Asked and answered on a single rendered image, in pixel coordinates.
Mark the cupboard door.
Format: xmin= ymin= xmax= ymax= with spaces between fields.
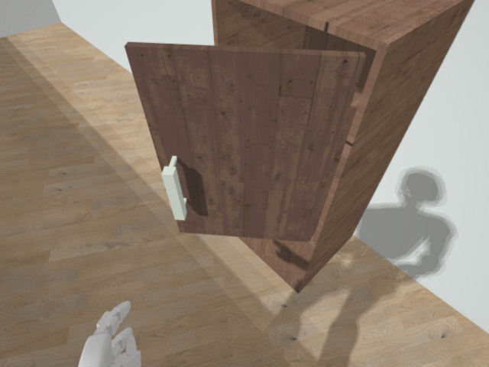
xmin=125 ymin=42 xmax=366 ymax=242

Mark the left robot hand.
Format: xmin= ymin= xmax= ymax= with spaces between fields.
xmin=78 ymin=300 xmax=141 ymax=367

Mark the handle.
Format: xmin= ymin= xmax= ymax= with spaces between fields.
xmin=161 ymin=156 xmax=187 ymax=220

